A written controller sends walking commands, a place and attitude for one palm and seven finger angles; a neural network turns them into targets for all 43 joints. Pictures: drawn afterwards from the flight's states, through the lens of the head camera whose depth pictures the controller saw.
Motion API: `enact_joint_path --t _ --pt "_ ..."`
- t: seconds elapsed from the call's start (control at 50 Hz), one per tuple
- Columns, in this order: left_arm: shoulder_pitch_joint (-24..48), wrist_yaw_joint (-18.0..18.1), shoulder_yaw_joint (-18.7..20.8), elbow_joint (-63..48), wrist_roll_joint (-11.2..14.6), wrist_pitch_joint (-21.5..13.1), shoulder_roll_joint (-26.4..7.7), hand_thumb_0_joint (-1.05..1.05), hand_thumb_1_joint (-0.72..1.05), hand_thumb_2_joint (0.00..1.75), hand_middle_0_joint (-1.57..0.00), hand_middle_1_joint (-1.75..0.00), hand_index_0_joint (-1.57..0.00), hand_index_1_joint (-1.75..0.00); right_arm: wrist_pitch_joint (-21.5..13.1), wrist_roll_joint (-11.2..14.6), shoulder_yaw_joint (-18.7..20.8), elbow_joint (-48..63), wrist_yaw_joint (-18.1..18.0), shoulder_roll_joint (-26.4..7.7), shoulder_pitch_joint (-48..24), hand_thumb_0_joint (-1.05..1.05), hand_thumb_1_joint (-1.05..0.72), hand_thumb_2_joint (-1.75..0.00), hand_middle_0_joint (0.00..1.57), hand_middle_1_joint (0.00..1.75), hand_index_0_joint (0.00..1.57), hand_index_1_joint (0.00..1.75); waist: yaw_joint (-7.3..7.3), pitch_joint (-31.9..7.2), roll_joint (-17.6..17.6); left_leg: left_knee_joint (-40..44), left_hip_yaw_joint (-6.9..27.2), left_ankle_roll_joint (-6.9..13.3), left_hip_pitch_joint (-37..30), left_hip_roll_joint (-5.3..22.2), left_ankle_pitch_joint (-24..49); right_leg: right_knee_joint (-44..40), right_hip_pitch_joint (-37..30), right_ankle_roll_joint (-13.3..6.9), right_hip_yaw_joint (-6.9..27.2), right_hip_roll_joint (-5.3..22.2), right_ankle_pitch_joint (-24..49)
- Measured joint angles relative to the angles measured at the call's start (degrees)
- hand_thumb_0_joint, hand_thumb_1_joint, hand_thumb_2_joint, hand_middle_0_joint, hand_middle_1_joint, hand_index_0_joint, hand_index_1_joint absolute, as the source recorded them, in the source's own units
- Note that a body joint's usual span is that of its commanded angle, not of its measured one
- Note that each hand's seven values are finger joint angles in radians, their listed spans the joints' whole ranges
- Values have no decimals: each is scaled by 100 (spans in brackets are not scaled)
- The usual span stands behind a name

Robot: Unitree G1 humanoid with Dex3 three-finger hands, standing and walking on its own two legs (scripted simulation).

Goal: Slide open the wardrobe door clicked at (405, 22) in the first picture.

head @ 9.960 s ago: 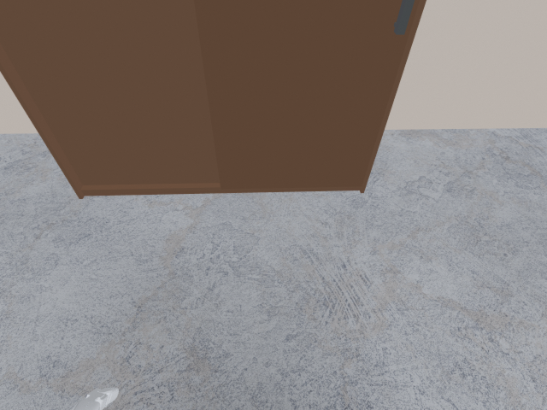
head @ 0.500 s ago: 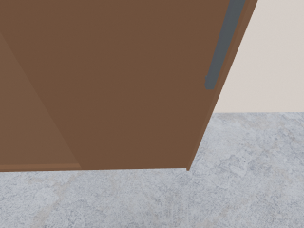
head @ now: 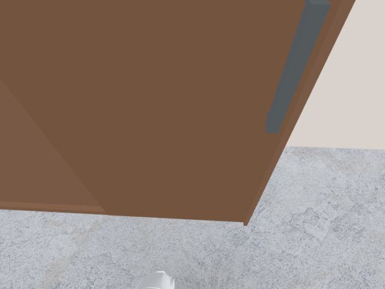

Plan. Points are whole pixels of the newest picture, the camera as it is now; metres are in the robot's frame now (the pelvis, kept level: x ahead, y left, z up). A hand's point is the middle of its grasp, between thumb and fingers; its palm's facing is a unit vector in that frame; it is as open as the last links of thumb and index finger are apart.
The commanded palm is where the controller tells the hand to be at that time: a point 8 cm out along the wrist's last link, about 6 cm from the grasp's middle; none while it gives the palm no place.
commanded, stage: come to a stop and stand still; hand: right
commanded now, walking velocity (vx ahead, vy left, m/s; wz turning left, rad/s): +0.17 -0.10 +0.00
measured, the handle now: (287, 74) +0.50 -0.16 +0.19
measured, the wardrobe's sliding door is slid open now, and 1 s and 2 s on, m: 0.00 0.00 0.00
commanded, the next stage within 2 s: none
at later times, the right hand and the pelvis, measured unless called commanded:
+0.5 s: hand out of the picture +0.13 -0.20 -0.19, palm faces +0.06 +0.98 -0.19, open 7.3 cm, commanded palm none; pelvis +0.05 -0.01 -0.02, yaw -1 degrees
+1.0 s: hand out of the picture +0.00 -0.19 -0.17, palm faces +0.04 +0.98 -0.21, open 7.4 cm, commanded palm none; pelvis +0.01 -0.02 +0.00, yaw +0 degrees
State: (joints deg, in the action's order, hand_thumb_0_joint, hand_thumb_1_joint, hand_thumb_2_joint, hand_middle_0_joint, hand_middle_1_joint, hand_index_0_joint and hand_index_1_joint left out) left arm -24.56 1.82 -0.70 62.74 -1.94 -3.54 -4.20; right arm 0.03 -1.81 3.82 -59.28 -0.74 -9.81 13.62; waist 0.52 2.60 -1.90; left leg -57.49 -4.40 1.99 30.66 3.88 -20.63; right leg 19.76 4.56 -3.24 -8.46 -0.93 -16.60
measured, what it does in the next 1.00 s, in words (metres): steps on the spot: left foot, then right foot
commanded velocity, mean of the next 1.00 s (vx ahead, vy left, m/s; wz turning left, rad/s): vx -0.08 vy -0.02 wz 0.00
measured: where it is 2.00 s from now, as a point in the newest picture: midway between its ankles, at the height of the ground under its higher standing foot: outside the picture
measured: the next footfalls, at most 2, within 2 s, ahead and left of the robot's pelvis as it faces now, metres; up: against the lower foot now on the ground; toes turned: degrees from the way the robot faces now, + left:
left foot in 0.16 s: +0.17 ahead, +0.11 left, +0.00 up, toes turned +7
right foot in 0.52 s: +0.09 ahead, -0.13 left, +0.00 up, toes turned -3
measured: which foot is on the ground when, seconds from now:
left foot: up 0.00-0.14, down 0.16-0.52, up 0.54-0.82, down 0.84-1.00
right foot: down 0.00-0.18, up 0.20-0.50, down 0.52-1.00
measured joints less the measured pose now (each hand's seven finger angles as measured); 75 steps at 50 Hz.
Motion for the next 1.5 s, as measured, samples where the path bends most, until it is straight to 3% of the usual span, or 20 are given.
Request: enact_joint_path --t 0.1,0.16,0.26,0.32,0.42,0.5,0.54,0.58,0.64,0.68,0.78,0.82,0.86,0.92,1.2,1.42,1.5 --pt "-149 -14 0 129 -21 67 44 0 91 89 -20 -30 -20 -30 -29 18 -26 267 0 -5 -553 1 -93 -89 19 30 19 30 161 199 136 1388 -162 16 -199 -33 239 71 -297 84 -43 -3 -307" --pt "-293 -4 9 204 50 134 52 0 91 89 -20 -30 -20 -30 -155 26 -89 399 -42 -2 -731 1 -93 -90 19 30 19 30 217 221 121 2442 -187 41 -749 -110 1305 672 -272 186 -12 -4 -765" --pt "157 46 187 143 178 402 -99 0 91 89 -20 -30 -20 -30 -237 48 -181 466 -148 113 -932 0 -92 -89 19 30 19 30 239 353 202 2191 -356 183 -887 -124 714 3302 915 342 489 93 -1686" --pt "605 37 282 -55 152 509 -214 0 91 89 -20 -29 -20 -30 -110 32 -173 479 -199 148 -923 0 -92 -89 20 30 20 30 169 369 85 2403 -347 134 -943 -85 852 3853 1538 417 604 165 -1558" --pt "1209 -9 379 -470 102 504 -414 0 91 90 -20 -29 -20 -30 48 12 -66 509 -196 94 -770 -1 -92 -89 20 30 20 30 12 346 -69 2544 -254 54 -820 -40 1042 3268 1879 515 630 275 -1070" --pt "1407 -19 391 -704 95 407 -501 0 91 90 -20 -29 -20 -30 173 4 -10 504 -148 -75 -540 -1 -93 -89 20 30 20 30 -63 265 -129 2305 -188 -85 -642 -22 1019 1826 1384 511 520 266 -355" --pt "1395 -10 381 -744 61 364 -447 0 91 90 -20 -29 -20 -30 287 45 25 447 -130 -183 -451 0 -92 -89 20 30 20 30 -71 244 -241 1909 -76 -159 -511 17 520 1630 1294 338 477 187 -178" --pt "1326 -7 313 -778 15 394 -364 0 91 90 -20 -29 -20 -30 391 47 58 393 -130 -256 -354 0 -92 -89 20 30 20 30 -112 201 -287 1211 200 -175 -357 -128 -186 1554 1245 205 454 160 -139" --pt "1231 50 256 -750 3 430 -299 0 92 89 -20 -29 -20 -30 401 28 89 331 -111 -274 -192 0 -92 -89 20 30 20 30 -169 98 -228 196 458 -201 -266 -299 -215 1122 1127 136 482 133 123" --pt "1224 56 241 -713 17 443 -335 0 93 89 -20 -29 -20 -30 354 30 70 291 -103 -254 -54 1 -92 -89 19 30 19 30 -221 43 -184 -19 510 -244 -399 -304 -147 868 1077 109 460 93 289" --pt "1302 33 231 -671 21 404 -388 0 93 89 -20 -30 -20 -30 317 51 -53 88 -107 -138 211 1 -92 -89 19 30 19 30 -204 15 -52 1220 374 -335 -1310 -170 -477 567 1060 79 363 -6 516" --pt "1317 16 224 -647 42 381 -395 0 92 89 -20 -30 -20 -30 268 71 -111 5 -112 -82 252 1 -92 -89 19 30 19 30 -170 27 -3 2161 336 -339 -1760 -150 -224 588 1118 97 324 -40 551" --pt "1333 0 239 -559 102 369 -426 0 92 89 -20 -30 -20 -30 171 67 -164 -104 -137 0 261 1 -91 -89 19 30 19 30 -162 51 101 2854 322 -213 -2079 -186 132 736 1201 148 301 -14 518" --pt "1299 -6 279 -409 130 404 -562 0 94 89 -20 -30 -20 -30 65 78 -285 -218 -134 168 324 1 -91 -89 19 30 19 30 -69 38 346 2994 252 -122 -2212 -300 178 612 1083 228 378 84 617" --pt "708 -32 97 289 78 468 -365 0 92 90 -20 -29 -20 -30 20 123 -378 -473 -125 257 359 1 -92 -89 20 30 20 30 6 -104 120 3297 139 21 -2481 -492 395 332 842 363 509 247 866" --pt "443 -3 58 425 84 413 -158 0 91 90 -20 -29 -20 -30 -11 144 -353 -576 -139 314 511 1 -91 -89 20 30 20 30 18 -42 159 3344 125 40 -2450 -520 406 349 905 381 527 272 848" --pt "550 -20 56 119 95 354 -285 0 91 90 -20 -29 -20 -30 -220 99 -436 -488 -255 437 613 1 -91 -89 20 30 20 30 26 38 408 3215 162 7 -2331 -637 412 878 1181 348 587 392 563"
